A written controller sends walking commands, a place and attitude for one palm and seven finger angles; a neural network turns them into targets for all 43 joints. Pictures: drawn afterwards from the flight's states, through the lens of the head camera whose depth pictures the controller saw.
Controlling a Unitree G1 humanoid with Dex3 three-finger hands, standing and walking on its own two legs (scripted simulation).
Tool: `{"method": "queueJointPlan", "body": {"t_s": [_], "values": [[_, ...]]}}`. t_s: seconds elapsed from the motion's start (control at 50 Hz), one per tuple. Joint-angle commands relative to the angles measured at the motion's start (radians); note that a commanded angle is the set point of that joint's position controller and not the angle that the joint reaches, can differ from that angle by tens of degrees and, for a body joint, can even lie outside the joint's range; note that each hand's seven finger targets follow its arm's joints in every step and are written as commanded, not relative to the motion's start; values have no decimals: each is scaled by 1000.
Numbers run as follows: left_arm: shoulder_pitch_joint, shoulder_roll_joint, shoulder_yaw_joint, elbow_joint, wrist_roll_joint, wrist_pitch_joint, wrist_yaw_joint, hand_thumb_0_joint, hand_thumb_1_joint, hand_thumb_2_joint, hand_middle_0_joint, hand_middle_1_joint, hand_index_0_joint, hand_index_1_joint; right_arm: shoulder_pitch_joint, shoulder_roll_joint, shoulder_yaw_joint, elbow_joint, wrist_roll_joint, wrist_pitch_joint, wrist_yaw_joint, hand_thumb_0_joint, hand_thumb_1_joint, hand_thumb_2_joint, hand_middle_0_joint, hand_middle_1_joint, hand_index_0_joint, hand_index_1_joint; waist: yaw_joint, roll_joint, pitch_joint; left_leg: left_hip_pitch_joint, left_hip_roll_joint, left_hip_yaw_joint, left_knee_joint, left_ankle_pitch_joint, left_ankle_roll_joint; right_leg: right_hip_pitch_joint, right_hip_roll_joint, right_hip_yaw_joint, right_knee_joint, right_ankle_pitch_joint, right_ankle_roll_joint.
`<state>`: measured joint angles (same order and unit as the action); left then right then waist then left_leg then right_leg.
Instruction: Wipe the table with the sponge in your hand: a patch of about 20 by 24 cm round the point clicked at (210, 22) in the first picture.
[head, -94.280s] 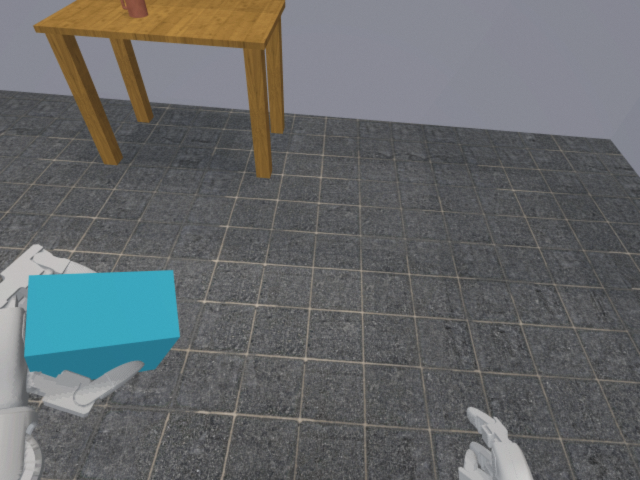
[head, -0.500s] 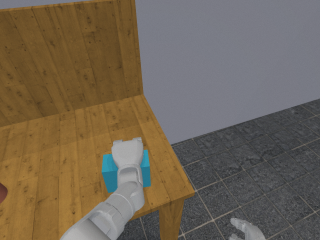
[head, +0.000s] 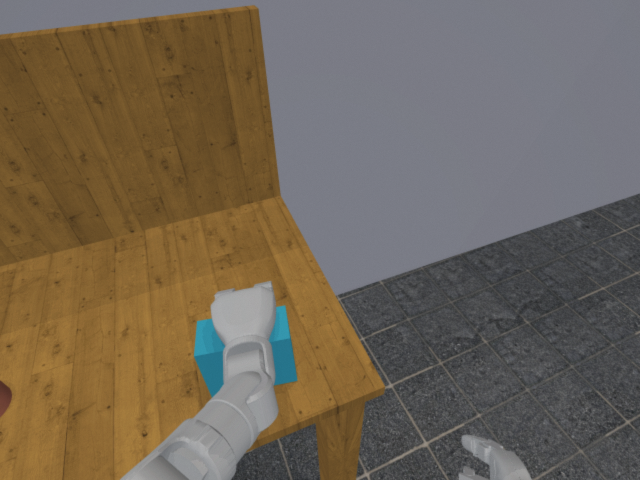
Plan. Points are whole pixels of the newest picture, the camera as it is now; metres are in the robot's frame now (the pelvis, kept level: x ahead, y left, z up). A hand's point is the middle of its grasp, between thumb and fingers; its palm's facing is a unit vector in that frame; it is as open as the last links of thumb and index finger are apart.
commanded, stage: slide back across to the middle lane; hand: left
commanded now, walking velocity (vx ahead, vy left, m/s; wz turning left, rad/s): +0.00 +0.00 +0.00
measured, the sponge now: (250, 358) +0.32 +0.14 -0.06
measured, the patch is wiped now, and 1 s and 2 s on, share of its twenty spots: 1.00 1.00 1.00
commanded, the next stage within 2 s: wipe forward along the middle lane in 0.36 s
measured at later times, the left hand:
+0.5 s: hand (218, 349) +0.30 +0.18 +0.00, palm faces -0.07 -0.11 -0.99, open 10.5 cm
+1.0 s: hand (213, 330) +0.33 +0.20 -0.01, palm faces -0.11 -0.03 -0.99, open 10.5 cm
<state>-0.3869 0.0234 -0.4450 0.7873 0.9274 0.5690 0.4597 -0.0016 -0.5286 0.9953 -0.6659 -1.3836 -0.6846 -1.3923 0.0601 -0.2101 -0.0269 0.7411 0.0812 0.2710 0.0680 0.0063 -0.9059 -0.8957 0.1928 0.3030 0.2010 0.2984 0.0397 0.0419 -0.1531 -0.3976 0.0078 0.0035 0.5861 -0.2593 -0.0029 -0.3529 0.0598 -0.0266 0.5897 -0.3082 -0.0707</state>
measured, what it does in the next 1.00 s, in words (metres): stands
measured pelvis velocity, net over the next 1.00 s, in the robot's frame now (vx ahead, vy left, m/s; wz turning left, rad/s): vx -0.02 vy -0.01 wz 0.01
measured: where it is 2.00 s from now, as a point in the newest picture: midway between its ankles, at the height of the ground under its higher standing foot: outside the picture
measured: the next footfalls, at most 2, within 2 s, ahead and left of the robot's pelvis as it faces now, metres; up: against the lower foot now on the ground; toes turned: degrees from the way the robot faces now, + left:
none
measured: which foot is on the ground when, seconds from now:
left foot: down 0.00-1.00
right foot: down 0.00-1.00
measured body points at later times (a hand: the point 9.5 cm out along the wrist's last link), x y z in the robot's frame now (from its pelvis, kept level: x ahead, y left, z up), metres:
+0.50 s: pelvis +0.01 -0.01 +0.00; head -0.02 -0.03 +0.45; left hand +0.30 +0.18 +0.05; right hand +0.24 -0.22 -0.08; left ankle +0.02 +0.12 -0.73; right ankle +0.00 -0.08 -0.73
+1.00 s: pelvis -0.02 -0.01 -0.01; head -0.02 -0.03 +0.44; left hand +0.33 +0.20 +0.04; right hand +0.15 -0.25 -0.13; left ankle +0.02 +0.12 -0.73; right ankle +0.00 -0.08 -0.73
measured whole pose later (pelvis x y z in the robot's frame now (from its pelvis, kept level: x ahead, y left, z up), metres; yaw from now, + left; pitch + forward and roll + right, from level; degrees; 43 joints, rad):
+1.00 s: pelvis -0.02 -0.01 -0.01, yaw +0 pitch +6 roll +1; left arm -0.45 0.18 -0.23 0.85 1.00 0.42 0.35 0.00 -0.59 1.01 -0.75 -1.31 -0.77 -1.31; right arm 0.11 -0.24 -0.01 0.73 0.08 0.18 -0.03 0.01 -0.90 -0.90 0.19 0.30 0.20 0.30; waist 0.01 0.05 -0.13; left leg -0.49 0.01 -0.01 0.63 -0.25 0.00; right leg -0.45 0.06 -0.04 0.65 -0.31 -0.08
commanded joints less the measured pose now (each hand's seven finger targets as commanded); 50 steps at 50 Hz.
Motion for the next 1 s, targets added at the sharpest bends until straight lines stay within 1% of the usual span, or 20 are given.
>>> {"method": "queueJointPlan", "body": {"t_s": [0.0, 0.02, 0.06, 0.08, 0.1, 0.12, 0.18, 0.22, 0.24, 0.28, 0.3, 0.38, 0.42, 0.54, 0.72, 0.8, 0.82, 0.88, 0.9, 0.98], "values": [[-116, 110, 102, -189, 4, 29, -34, 0, 100, 1300, -1200, -1600, -1200, -1600, -241, -119, -30, -181, 5, -52, -11, 0, -900, -900, 200, 300, 200, 300, 47, -126, -159, 97, -36, 3, -68, 143, 38, 125, -31, 79, -130, 286, -10], [-88, 92, 72, -205, 10, 31, -43, 0, 100, 1300, -1200, -1600, -1200, -1600, -242, -118, -25, -186, 6, -52, -14, 0, -900, -900, 200, 300, 200, 300, 40, -143, -143, 101, -39, 8, -70, 138, 41, 128, -34, 79, -134, 283, -5], [-87, 141, 98, -234, 25, 39, -58, 0, 100, 1300, -1200, -1600, -1200, -1600, -250, -125, -21, -188, 9, -53, -21, 0, -900, -900, 200, 300, 200, 300, 36, -146, -104, 101, -41, 7, -76, 123, 41, 115, -35, 95, -150, 259, -4], [-94, 125, 78, -249, 27, 39, -66, 0, 100, 1300, -1200, -1600, -1200, -1600, -253, -122, -19, -190, 9, -57, -24, 0, -900, -900, 200, 300, 200, 300, 30, -140, -97, 112, -42, 11, -79, 126, 43, 116, -36, 97, -156, 267, -2], [-86, 159, 113, -271, 29, 37, -74, 0, 100, 1300, -1200, -1600, -1200, -1600, -254, -125, -22, -193, 11, -58, -24, 0, -900, -900, 200, 300, 200, 300, 37, -137, -113, 114, -42, 0, -82, 140, 41, 128, -31, 103, -148, 284, -9], [-46, 153, 104, -280, 29, 36, -79, 0, 100, 1300, -1200, -1600, -1200, -1600, -256, -125, -20, -198, 10, -61, -26, 0, -900, -900, 200, 300, 200, 300, 44, -131, -115, 121, -45, 9, -79, 144, 42, 137, -34, 100, -146, 295, -6], [-36, 172, 105, -310, 47, 31, -97, 0, 100, 1300, -1200, -1600, -1200, -1600, -263, -127, -16, -200, 11, -65, -32, 0, -900, -900, 200, 300, 200, 300, 34, -130, -90, 132, -46, 7, -81, 144, 42, 122, -33, 107, -156, 291, -6], [-31, 198, 126, -329, 53, 24, -104, 0, 100, 1300, -1200, -1600, -1200, -1600, -260, -127, -15, -204, 14, -68, -32, 0, -900, -900, 200, 300, 200, 300, 39, -91, -101, 140, -47, 5, -84, 151, 40, 127, -32, 106, -144, 290, -10], [-9, 185, 115, -342, 52, 17, -109, 0, 100, 1300, -1200, -1600, -1200, -1600, -260, -126, -15, -209, 12, -72, -33, 0, -900, -900, 200, 300, 200, 300, 39, -93, -103, 146, -46, 8, -80, 160, 42, 130, -32, 102, -144, 315, -9], [27, 220, 147, -354, 55, 4, -114, 0, 100, 1300, -1200, -1600, -1200, -1600, -259, -130, -14, -210, 11, -76, -38, 0, -900, -900, 200, 300, 200, 300, 41, -119, -115, 143, -50, 9, -73, 175, 42, 149, -34, 117, -141, 368, -7], [27, 229, 162, -372, 54, -1, -118, 0, 100, 1300, -1200, -1600, -1200, -1600, -263, -129, -16, -215, 12, -77, -37, 0, -900, -900, 200, 300, 200, 300, 43, -100, -128, 144, -49, 4, -78, 186, 40, 158, -34, 119, -135, 382, -11], [63, 273, 200, -377, 62, -15, -121, 0, 100, 1300, -1200, -1600, -1200, -1600, -257, -133, -12, -212, 10, -87, -47, 0, -900, -900, 200, 300, 200, 300, 41, -126, -91, 135, -52, 8, -74, 174, 41, 152, -37, 131, -142, 402, -4], [46, 258, 178, -407, 70, -18, -127, 0, 100, 1300, -1200, -1600, -1200, -1600, -260, -131, -11, -218, 11, -88, -48, 0, -900, -900, 200, 300, 200, 300, 36, -85, -102, 149, -52, 7, -77, 184, 41, 149, -37, 126, -134, 397, -6], [-10, 254, 179, -364, 77, -44, -133, 0, 100, 1300, -1200, -1600, -1200, -1600, -229, -136, -15, -204, 9, -98, -57, 0, -900, -900, 200, 300, 200, 300, 15, -111, -96, 132, -49, 4, -63, 165, 44, 112, -34, 119, -127, 377, -4], [-169, 327, 256, -232, 117, -97, -98, 0, 100, 1300, -1200, -1600, -1200, -1600, -167, -141, -20, -169, -1, -116, -87, 0, -900, -900, 200, 300, 200, 300, -7, -126, -117, 51, -47, 5, -40, 75, 44, 55, -38, 119, -111, 243, 6], [-210, 352, 284, -142, 113, -103, -86, 0, 100, 1300, -1200, -1600, -1200, -1600, -146, -144, -19, -159, -2, -121, -96, 0, -900, -900, 200, 300, 200, 300, -9, -132, -98, -2, -45, -2, -35, 27, 40, 16, -36, 124, -118, 159, 8], [-232, 325, 254, -118, 112, -105, -84, 0, 100, 1300, -1200, -1600, -1200, -1600, -138, -142, -18, -161, 0, -122, -97, 0, -900, -900, 200, 300, 200, 300, -23, -130, -86, -10, -45, 6, -28, 3, 42, -7, -41, 113, -120, 111, 15], [-290, 329, 253, -19, 106, -111, -80, 0, 100, 1300, -1200, -1600, -1200, -1600, -110, -145, -17, -147, -1, -129, -102, 0, -900, -900, 200, 300, 200, 300, -37, -149, -66, -46, -41, 8, -13, -39, 44, -56, -43, 106, -129, 27, 22], [-313, 368, 290, -6, 99, -117, -80, 0, 100, 1300, -1200, -1600, -1200, -1600, -104, -148, -18, -147, -3, -130, -103, 0, -900, -900, 200, 300, 200, 300, -31, -129, -84, -56, -38, 2, -14, -44, 41, -56, -41, 113, -125, 9, 18], [-374, 376, 288, 71, 102, -151, -69, 0, 100, 1300, -1200, -1600, -1200, -1600, -55, -149, -20, -138, -6, -138, -105, 0, -900, -900, 200, 300, 200, 300, -48, -128, -106, -100, -33, 7, 18, -57, 44, -78, -45, 107, -102, 3, 25]]}}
